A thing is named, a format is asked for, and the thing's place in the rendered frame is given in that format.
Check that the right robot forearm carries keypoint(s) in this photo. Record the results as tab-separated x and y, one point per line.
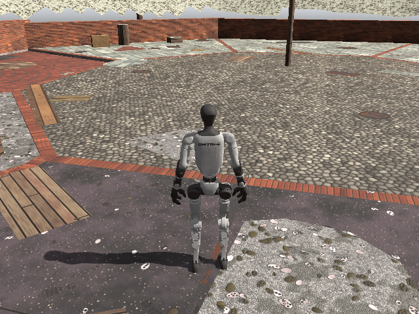
239	175

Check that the robot right hand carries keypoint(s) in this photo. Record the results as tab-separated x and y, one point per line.
243	193

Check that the robot left hand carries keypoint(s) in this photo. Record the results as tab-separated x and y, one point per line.
175	195

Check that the left robot shin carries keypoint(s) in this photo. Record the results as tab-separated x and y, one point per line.
195	243

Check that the robot left upper arm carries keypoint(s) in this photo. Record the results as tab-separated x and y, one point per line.
185	150

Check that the robot right upper arm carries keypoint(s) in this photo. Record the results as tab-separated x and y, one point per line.
232	149

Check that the left robot forearm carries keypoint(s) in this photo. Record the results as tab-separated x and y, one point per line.
179	173

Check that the robot right thigh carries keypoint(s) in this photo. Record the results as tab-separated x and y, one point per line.
225	192

